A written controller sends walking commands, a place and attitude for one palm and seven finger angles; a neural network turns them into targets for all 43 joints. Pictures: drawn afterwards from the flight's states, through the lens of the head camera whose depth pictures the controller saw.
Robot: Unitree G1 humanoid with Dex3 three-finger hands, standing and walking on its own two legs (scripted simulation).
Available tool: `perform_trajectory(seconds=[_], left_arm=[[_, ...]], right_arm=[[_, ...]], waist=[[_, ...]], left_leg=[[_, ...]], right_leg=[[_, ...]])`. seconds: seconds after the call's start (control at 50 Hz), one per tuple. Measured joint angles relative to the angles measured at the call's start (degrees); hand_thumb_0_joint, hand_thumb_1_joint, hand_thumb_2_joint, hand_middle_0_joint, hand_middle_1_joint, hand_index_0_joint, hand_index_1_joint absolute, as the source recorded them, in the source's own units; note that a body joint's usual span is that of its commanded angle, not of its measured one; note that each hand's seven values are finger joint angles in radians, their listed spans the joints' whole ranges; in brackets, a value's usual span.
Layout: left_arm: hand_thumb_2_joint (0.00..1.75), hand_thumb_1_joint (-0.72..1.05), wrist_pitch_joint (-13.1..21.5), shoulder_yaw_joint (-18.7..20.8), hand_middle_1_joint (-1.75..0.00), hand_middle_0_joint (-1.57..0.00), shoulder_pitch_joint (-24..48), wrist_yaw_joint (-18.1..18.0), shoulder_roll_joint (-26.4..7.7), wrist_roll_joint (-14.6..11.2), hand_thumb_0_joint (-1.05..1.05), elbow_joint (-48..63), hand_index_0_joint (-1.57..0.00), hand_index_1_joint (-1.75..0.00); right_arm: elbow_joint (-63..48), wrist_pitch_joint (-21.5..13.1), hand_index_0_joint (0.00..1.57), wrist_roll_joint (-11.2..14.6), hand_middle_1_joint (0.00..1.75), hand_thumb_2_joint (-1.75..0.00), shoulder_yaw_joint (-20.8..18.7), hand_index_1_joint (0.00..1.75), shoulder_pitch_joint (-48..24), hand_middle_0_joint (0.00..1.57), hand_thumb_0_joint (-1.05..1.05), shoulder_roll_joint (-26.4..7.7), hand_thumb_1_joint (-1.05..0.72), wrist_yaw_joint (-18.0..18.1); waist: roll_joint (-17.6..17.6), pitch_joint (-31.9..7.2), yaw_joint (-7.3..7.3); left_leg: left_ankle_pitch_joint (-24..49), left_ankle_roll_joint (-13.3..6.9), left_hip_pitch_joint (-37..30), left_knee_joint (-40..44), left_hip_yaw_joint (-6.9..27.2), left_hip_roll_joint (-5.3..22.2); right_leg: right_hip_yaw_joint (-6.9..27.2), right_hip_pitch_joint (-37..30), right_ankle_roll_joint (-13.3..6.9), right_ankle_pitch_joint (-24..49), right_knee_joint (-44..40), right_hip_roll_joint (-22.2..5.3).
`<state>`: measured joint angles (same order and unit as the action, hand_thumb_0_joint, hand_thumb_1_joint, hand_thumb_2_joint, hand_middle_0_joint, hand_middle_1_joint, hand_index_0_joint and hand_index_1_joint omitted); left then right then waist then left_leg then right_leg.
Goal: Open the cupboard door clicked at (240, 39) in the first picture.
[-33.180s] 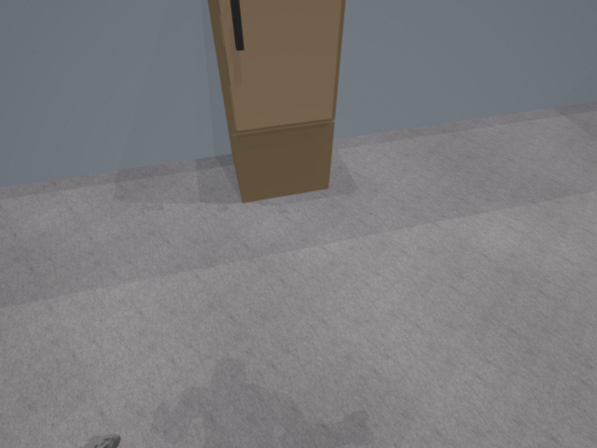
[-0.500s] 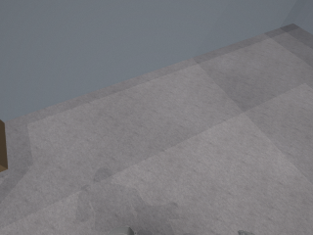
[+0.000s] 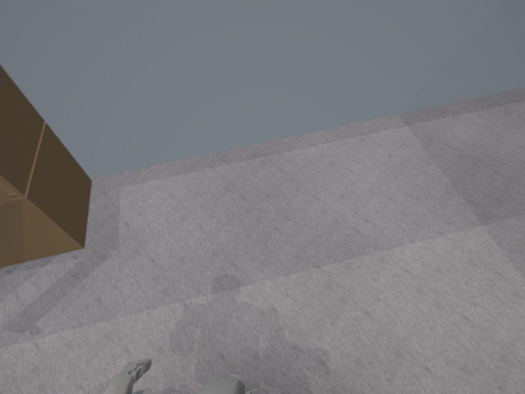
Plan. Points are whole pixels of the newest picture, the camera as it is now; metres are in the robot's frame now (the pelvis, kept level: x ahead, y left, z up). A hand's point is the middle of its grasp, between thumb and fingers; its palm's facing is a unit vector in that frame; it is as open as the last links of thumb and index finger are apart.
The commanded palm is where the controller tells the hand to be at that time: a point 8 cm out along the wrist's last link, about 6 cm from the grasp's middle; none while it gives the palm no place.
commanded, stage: turn to face it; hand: left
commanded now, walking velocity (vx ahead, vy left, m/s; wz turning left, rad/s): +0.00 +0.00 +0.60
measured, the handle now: out of the picture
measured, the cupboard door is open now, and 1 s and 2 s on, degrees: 39 39 39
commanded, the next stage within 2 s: take the last steps up to it in 1.24 s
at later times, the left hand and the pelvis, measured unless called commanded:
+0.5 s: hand out of the picture -0.02 +0.25 -0.18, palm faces +0.36 -0.90 -0.26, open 7.3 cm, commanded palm none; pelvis +0.01 +0.03 +0.00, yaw +18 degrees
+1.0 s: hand out of the picture +0.02 +0.19 -0.14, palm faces +0.56 -0.78 -0.27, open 7.3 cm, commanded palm none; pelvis +0.04 -0.02 +0.01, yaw +36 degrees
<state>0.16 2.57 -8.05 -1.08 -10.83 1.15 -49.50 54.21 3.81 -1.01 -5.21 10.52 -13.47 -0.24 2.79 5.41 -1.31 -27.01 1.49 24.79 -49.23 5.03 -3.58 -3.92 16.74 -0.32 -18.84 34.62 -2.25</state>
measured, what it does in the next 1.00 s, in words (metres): steps on the spot, turning left: left foot, then right foot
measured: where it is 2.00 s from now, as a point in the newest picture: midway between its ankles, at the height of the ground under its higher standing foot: outside the picture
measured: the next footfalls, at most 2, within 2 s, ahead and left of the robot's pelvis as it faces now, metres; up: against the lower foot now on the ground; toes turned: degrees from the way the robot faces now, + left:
left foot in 0.38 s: +0.02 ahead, +0.13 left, +0.00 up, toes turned +20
right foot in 0.82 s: +0.12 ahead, -0.09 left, +0.00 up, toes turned +27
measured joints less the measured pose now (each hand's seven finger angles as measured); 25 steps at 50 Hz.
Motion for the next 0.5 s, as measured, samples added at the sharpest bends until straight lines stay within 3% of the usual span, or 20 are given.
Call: perform_trajectory(seconds=[0.06, 0.12, 0.2, 0.3, 0.36, 0.38, 0.42, 0.5], left_arm=[[0.90, 0.90, -0.08, -0.51, -0.30, -0.20, -1.34, -0.32, 1.20, -0.09, 0.00, -0.44, -0.20, -0.30], [0.90, 0.90, -0.08, -0.77, -0.30, -0.20, -2.56, -0.41, 1.82, -0.14, 0.00, -1.23, -0.21, -0.30], [0.90, 0.92, 0.30, -0.26, -0.30, -0.20, -3.66, -0.57, 1.49, -0.03, 0.00, -1.73, -0.21, -0.30], [0.90, 0.91, 0.24, 0.41, -0.30, -0.20, -4.99, -0.23, -0.29, 0.40, 0.00, -2.39, -0.21, -0.30], [0.90, 0.91, -0.17, 0.99, -0.30, -0.20, -6.50, 0.10, -1.79, 0.15, 0.00, -3.08, -0.21, -0.30], [0.90, 0.91, -0.59, 1.24, -0.30, -0.20, -6.97, 0.30, -2.32, -0.12, 0.00, -3.29, -0.21, -0.30], [0.90, 0.91, -2.31, 1.68, -0.30, -0.20, -6.33, 0.05, -3.57, -0.15, 0.00, -4.14, -0.21, -0.30], [0.90, 0.91, -3.67, 2.19, -0.30, -0.20, -3.98, -0.03, -4.28, -0.10, 0.00, -4.94, -0.20, -0.30]], right_arm=[[0.63, 0.75, 0.20, -0.12, 0.30, -0.90, -0.43, 0.30, -0.62, 0.20, 0.01, -0.57, -0.90, -0.53], [0.80, 0.90, 0.20, -0.09, 0.30, -0.90, -0.33, 0.30, -0.98, 0.20, 0.01, -0.53, -0.90, -0.94], [1.23, 1.14, 0.20, 0.04, 0.30, -0.90, 0.04, 0.30, -1.79, 0.20, 0.01, -0.22, -0.90, -1.10], [0.80, 0.77, 0.19, 0.26, 0.30, -0.90, 0.62, 0.30, -4.25, 0.19, 0.01, 0.11, -0.91, -1.22], [-0.76, -0.27, 0.19, 0.17, 0.30, -0.90, 0.98, 0.30, -5.31, 0.19, 0.01, 0.06, -0.91, -1.37], [-1.43, -0.93, 0.19, -0.02, 0.30, -0.90, 0.92, 0.30, -5.52, 0.19, 0.01, -0.06, -0.90, -1.38], [-2.19, -1.87, 0.20, -0.14, 0.30, -0.90, 1.10, 0.30, -6.04, 0.20, 0.01, 0.41, -0.90, -1.02], [-2.75, -2.47, 0.20, -0.39, 0.30, -0.90, 1.72, 0.30, -4.71, 0.20, 0.00, 0.94, -0.90, 0.25]], waist=[[-0.32, 0.41, -0.35], [-1.28, 0.41, -0.83], [-2.80, 0.68, -0.18], [-4.44, 1.44, 1.50], [-5.24, 1.08, 1.98], [-5.27, 0.66, 1.86], [-6.26, 0.99, 2.22], [-5.57, 0.28, 2.34]], left_leg=[[1.14, 1.10, 4.43, -15.45, -2.81, 0.84], [3.50, 2.17, 5.16, -17.93, -4.47, 2.71], [2.34, 2.71, 2.68, -10.49, -6.01, 4.43], [1.13, 1.73, -2.34, 2.83, -8.97, 4.69], [7.88, 0.35, -7.18, 13.90, -10.95, 3.90], [11.97, -1.48, -7.30, 15.10, -10.61, 3.73], [9.59, -3.78, -6.05, 11.94, -10.24, 2.84], [9.18, -4.01, -7.23, 14.93, -7.90, 2.24]], right_leg=[[-1.92, -2.36, -1.00, 0.26, -2.42, -1.24], [-4.18, -4.34, -0.93, 1.14, -5.09, -2.38], [-7.43, -5.87, -0.67, 0.83, -6.04, -3.98], [-11.07, -5.88, 0.45, -1.45, -3.09, -6.24], [-12.73, -4.42, 1.86, -4.36, 2.00, -8.00], [-12.07, -2.51, 2.69, -5.72, 6.23, -8.48], [-6.27, 2.30, 3.81, -12.07, 17.18, -7.78], [0.52, 9.50, 5.13, -9.53, 29.52, -4.83]])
